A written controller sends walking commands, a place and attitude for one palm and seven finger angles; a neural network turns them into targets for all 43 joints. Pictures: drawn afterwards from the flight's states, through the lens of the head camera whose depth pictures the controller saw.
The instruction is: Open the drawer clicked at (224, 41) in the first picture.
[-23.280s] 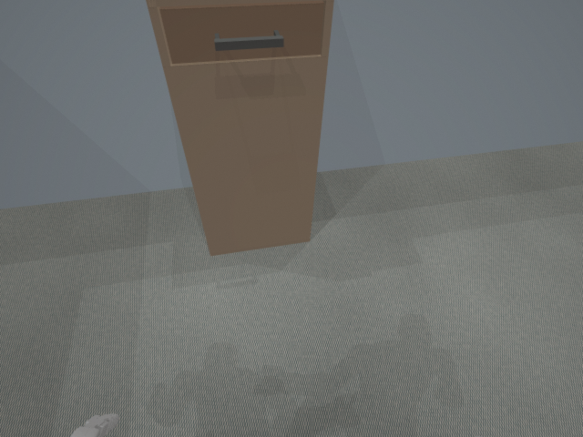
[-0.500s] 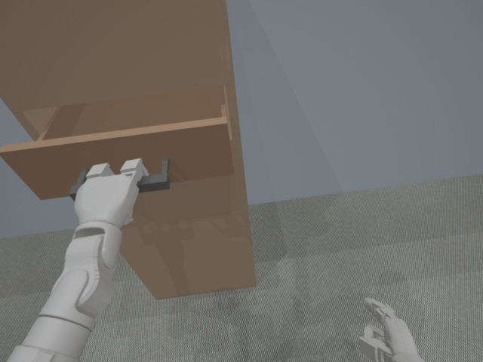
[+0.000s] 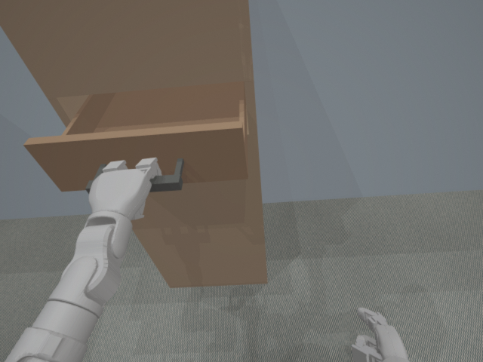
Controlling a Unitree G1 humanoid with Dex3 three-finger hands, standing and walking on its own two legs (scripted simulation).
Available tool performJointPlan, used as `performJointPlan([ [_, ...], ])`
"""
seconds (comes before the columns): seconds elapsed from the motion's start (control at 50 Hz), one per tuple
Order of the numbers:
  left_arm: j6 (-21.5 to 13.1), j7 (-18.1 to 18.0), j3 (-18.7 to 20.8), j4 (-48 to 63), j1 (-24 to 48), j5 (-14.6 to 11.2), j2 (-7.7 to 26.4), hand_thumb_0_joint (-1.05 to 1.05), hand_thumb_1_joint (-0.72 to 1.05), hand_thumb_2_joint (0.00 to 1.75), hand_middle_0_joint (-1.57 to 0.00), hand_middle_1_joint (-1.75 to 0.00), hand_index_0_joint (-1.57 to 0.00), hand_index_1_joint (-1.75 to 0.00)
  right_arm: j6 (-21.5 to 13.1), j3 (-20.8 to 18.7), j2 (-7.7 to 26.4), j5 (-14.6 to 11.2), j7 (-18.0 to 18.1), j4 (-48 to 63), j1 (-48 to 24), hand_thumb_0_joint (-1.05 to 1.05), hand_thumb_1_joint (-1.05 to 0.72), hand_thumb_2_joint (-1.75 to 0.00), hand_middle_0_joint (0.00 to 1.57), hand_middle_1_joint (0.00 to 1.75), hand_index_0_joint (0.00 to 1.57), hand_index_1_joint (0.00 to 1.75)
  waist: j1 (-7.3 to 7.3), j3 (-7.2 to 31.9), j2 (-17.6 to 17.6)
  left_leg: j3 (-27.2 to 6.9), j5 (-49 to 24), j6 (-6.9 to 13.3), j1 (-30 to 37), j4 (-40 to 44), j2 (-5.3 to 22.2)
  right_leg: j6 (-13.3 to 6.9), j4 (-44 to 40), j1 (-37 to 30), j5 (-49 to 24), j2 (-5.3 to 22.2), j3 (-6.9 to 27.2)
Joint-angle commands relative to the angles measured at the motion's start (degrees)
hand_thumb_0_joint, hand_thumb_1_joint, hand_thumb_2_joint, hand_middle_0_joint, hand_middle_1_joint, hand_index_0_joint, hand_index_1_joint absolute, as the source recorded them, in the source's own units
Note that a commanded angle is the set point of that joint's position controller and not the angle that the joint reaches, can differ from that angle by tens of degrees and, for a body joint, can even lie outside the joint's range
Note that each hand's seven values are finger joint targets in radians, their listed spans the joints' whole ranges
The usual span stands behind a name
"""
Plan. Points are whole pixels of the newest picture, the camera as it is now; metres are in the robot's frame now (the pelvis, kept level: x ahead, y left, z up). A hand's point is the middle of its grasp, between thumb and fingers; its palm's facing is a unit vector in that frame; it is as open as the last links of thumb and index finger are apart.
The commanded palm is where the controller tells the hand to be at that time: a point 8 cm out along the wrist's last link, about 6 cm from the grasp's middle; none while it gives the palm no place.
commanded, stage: pull the drawer open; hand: left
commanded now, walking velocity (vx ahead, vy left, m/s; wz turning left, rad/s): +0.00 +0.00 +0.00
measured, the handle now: (137, 176) +0.38 +0.24 +0.12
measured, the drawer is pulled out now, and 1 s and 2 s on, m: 0.15 0.19 0.26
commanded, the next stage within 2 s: none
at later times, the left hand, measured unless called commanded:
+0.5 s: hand (135, 210) +0.32 +0.23 +0.10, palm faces +0.06 -0.04 -1.00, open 5.6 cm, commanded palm +0.28 +0.24 +0.15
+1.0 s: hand (130, 221) +0.30 +0.23 +0.09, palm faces +0.10 -0.07 -0.99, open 5.5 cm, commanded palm +0.28 +0.23 +0.15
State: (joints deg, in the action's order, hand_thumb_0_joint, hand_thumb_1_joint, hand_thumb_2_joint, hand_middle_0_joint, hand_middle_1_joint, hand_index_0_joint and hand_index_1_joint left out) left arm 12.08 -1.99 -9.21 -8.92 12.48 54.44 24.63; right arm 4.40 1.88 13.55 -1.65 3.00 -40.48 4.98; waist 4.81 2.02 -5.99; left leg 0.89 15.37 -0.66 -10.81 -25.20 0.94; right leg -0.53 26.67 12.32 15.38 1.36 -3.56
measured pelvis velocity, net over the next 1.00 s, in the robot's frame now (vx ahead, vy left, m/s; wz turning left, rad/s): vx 0.01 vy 0.02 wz -0.01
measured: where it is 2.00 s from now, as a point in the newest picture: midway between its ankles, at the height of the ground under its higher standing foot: outside the picture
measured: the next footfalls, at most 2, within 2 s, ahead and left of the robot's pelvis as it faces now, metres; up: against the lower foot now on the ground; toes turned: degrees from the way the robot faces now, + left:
none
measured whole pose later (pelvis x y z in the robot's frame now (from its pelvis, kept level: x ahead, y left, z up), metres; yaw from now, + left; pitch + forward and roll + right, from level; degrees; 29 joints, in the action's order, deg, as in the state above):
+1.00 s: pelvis +0.01 +0.02 +0.00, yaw -1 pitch +1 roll +0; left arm 15.8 -5.9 -11.9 1.9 4.0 56.0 22.7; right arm 3.7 0.7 14.1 -1.8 0.7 -39.5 2.1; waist 6.6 1.9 -5.8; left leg 1.9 15.7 0.5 -10.0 -24.5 -0.1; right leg 0.8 25.3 11.4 15.0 2.3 -2.5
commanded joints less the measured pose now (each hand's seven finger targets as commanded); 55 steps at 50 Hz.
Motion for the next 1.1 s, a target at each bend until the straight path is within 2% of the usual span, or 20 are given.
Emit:
performJointPlan([
  [0.0,-3.80,-2.17,10.36,6.85,19.86,0.39,14.00,0.00,0.90,0.90,-0.40,-1.35,-0.40,-1.35,-3.96,-2.61,6.62,0.12,1.30,8.42,-7.04,0.00,-0.90,-0.90,0.20,0.30,0.20,0.30,-1.11,13.48,8.67,1.63,-16.94,2.03,1.41,1.16,-2.73,-0.50,-2.94,-7.01,-17.52,-1.48,2.48],
  [0.06,-5.26,-2.80,8.72,4.53,21.44,0.45,12.01,0.00,0.90,0.90,-0.40,-1.35,-0.40,-1.35,-4.85,-2.77,6.53,-0.14,1.47,8.22,-6.32,0.00,-0.90,-0.90,0.20,0.30,0.20,0.30,-1.37,12.11,6.91,1.80,-14.45,2.10,0.18,1.53,-2.90,-0.41,-3.17,-5.40,-14.78,-1.26,2.49],
  [0.1,-6.14,-3.49,10.30,3.70,22.47,0.55,14.12,0.00,0.90,0.90,-0.40,-1.35,-0.40,-1.35,-5.23,-3.22,6.98,-0.25,1.57,8.11,-5.65,0.00,-0.90,-0.90,0.20,0.30,0.20,0.30,-1.30,13.10,6.78,1.81,-13.10,2.05,-0.16,1.58,-2.88,-0.45,-3.60,-5.70,-12.31,-1.22,3.07],
  [0.16,-6.77,-4.41,9.14,1.62,23.65,0.53,12.84,0.00,0.90,0.90,-0.40,-1.35,-0.40,-1.35,-6.00,-3.34,6.83,-0.54,1.76,8.09,-5.25,0.00,-0.90,-0.90,0.20,0.30,0.20,0.30,-1.57,11.52,5.81,1.92,-9.61,2.15,-1.08,2.13,-2.84,-0.39,-4.15,-3.70,-7.97,-1.14,3.08],
  [0.2,-7.01,-5.05,11.66,-0.09,23.86,0.58,15.85,0.00,0.90,0.90,-0.40,-1.35,-0.40,-1.35,-6.23,-3.62,7.39,-0.58,1.87,8.04,-4.85,0.00,-0.90,-0.90,0.20,0.30,0.20,0.30,-1.24,12.20,7.07,2.12,-8.26,2.17,-2.15,2.10,-2.74,-0.30,-4.69,-4.86,-5.92,-0.83,4.09],
  [0.36,-7.77,-6.60,11.07,-3.24,27.07,0.76,15.40,0.00,0.90,0.90,-0.40,-1.35,-0.40,-1.35,-7.32,-3.83,7.49,-0.99,2.19,7.91,-4.06,0.00,-0.90,-0.90,0.20,0.30,0.20,0.30,-1.49,11.70,6.14,2.20,-5.79,2.27,-2.80,2.69,-2.55,-0.35,-4.86,-3.16,-2.90,-0.85,4.08],
  [0.4,-7.80,-6.67,13.49,-1.33,22.32,0.62,17.17,0.00,0.90,0.90,-0.40,-1.35,-0.40,-1.35,-7.23,-4.04,7.66,-0.90,1.92,8.66,-4.61,0.00,-0.90,-0.90,0.20,0.30,0.20,0.30,-0.05,13.89,5.90,2.20,-7.21,2.19,-2.30,2.80,-2.58,-0.59,-4.56,-5.46,-3.92,-1.00,4.31],
  [0.44,-7.41,-6.41,10.41,1.40,19.09,-0.28,12.97,0.00,0.90,0.90,-0.40,-1.35,-0.40,-1.35,-7.25,-3.73,7.01,-1.03,1.61,9.73,-5.77,0.00,-0.90,-0.90,0.20,0.30,0.20,0.30,0.22,13.09,5.08,2.40,-7.33,2.22,-1.85,3.14,-2.53,-0.61,-4.24,-5.03,-4.49,-1.01,3.88],
  [0.5,-6.91,-6.37,12.63,5.28,11.43,-0.91,13.59,0.00,0.90,0.90,-0.40,-1.35,-0.40,-1.35,-7.16,-4.02,7.34,-0.67,0.86,10.90,-6.79,0.00,-0.90,-0.90,0.20,0.30,0.20,0.30,1.69,14.24,5.61,2.22,-10.07,2.09,-0.96,3.33,-2.29,-0.88,-3.62,-6.93,-7.17,-1.35,3.62],
  [0.58,-5.13,-6.21,12.18,14.59,0.71,-1.70,10.64,0.00,0.90,0.90,-0.40,-1.35,-0.40,-1.35,-6.84,-3.93,6.72,-0.54,-0.72,12.47,-7.82,0.00,-0.90,-0.90,0.20,0.30,0.20,0.30,2.65,14.00,4.70,2.34,-15.12,1.94,0.36,3.43,-1.96,-0.98,-2.37,-7.66,-12.43,-2.02,2.43],
  [0.64,-3.46,-6.14,9.84,21.08,-2.51,-1.45,7.82,0.00,0.90,0.90,-0.40,-1.35,-0.40,-1.35,-6.38,-3.78,6.62,-0.44,-1.81,12.94,-8.47,0.00,-0.90,-0.90,0.20,0.30,0.20,0.30,2.00,13.19,4.34,1.97,-18.94,1.85,1.71,3.67,-1.48,-1.02,-2.21,-7.18,-14.63,-2.56,1.55],
  [0.7,-1.33,-6.36,11.98,26.93,-10.52,-1.38,9.00,0.00,0.90,0.90,-0.40,-1.35,-0.40,-1.35,-5.82,-3.97,6.76,-0.01,-2.94,13.21,-8.72,0.00,-0.90,-0.90,0.20,0.30,0.20,0.30,2.82,15.10,3.83,1.75,-26.76,1.67,3.63,2.74,-1.17,-1.11,-1.65,-9.46,-20.15,-2.75,1.38],
  [0.76,0.43,-6.17,8.80,33.64,-14.42,-1.05,5.50,0.00,0.90,0.90,-0.40,-1.35,-0.40,-1.35,-5.05,-3.86,5.96,-0.07,-4.27,13.43,-8.99,0.00,-0.90,-0.90,0.20,0.30,0.20,0.30,2.03,14.57,3.82,1.39,-33.46,1.46,5.73,1.81,-0.57,-0.82,-1.15,-8.26,-23.09,-2.93,0.64],
  [0.82,1.90,-7.54,9.00,23.09,8.87,1.87,9.99,0.00,0.90,0.90,-0.40,-1.35,-0.40,-1.35,-4.31,-2.81,7.01,0.01,-2.87,9.62,-8.91,0.00,-0.90,-0.90,0.20,0.30,0.20,0.30,-2.24,6.99,4.16,0.43,-26.17,0.89,3.49,1.87,-0.72,-1.32,-2.19,-2.09,-17.96,-3.22,0.47],
  [0.88,2.83,-7.16,6.51,23.24,7.23,2.90,7.68,0.00,0.90,0.90,-0.40,-1.35,-0.40,-1.35,-3.46,-3.16,5.99,-0.22,-2.26,9.52,-8.87,0.00,-0.90,-0.90,0.20,0.30,0.20,0.30,-0.40,13.88,2.31,0.49,-29.27,0.64,7.17,1.80,-1.24,-1.74,-1.77,-4.80,-19.20,-3.06,0.66],
  [0.92,3.33,-6.40,4.94,22.55,11.09,2.96,7.43,0.00,0.90,0.90,-0.40,-1.35,-0.40,-1.35,-3.33,-2.99,5.87,-0.06,-1.82,9.18,-8.94,0.00,-0.90,-0.90,0.20,0.30,0.20,0.30,-0.74,17.40,2.23,0.56,-31.64,0.63,8.57,0.63,-1.61,-1.71,-1.28,-6.10,-21.86,-2.72,0.96],
  [0.98,3.50,-4.84,3.49,20.33,13.76,2.62,6.63,0.00,0.90,0.90,-0.40,-1.35,-0.40,-1.35,-2.61,-2.70,5.68,0.00,-1.13,8.69,-9.21,0.00,-0.90,-0.90,0.20,0.30,0.20,0.30,-1.26,16.95,4.48,0.37,-31.34,0.68,8.30,0.55,-1.88,-1.46,-1.30,-6.10,-23.45,-2.63,0.62],
  [1.0,3.19,-4.30,5.00,19.90,14.46,2.26,8.61,0.00,0.90,0.90,-0.40,-1.35,-0.40,-1.35,-2.63,-2.62,5.98,0.01,-0.87,8.71,-9.09,0.00,-0.90,-0.90,0.20,0.30,0.20,0.30,-1.39,17.36,5.77,0.38,-30.14,0.77,8.39,0.34,-1.90,-1.52,-1.46,-6.84,-23.55,-2.63,0.97],
  [1.02,2.94,-3.65,2.80,19.11,15.09,2.31,6.31,0.00,0.90,0.90,-0.40,-1.35,-0.40,-1.35,-2.86,-2.22,5.40,0.07,-0.78,8.97,-9.52,0.00,-0.90,-0.90,0.20,0.30,0.20,0.30,-1.48,16.57,6.04,0.45,-29.20,1.19,7.61,0.30,-2.19,-1.29,-1.42,-6.41,-23.40,-2.30,0.78],
  [1.08,1.86,-2.39,4.09,16.53,14.77,1.36,7.18,0.00,0.90,0.90,-0.40,-1.35,-0.40,-1.35,-2.51,-2.11,5.33,0.19,-0.13,8.67,-9.49,0.00,-0.90,-0.90,0.20,0.30,0.20,0.30,-1.37,14.28,8.01,0.67,-26.31,1.54,6.18,0.60,-2.55,-1.00,-1.77,-6.47,-23.88,-2.14,0.62],
])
